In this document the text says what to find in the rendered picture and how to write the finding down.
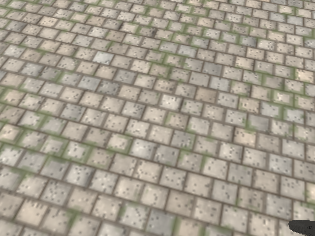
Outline right robot hand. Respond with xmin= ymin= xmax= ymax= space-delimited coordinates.
xmin=288 ymin=220 xmax=315 ymax=236

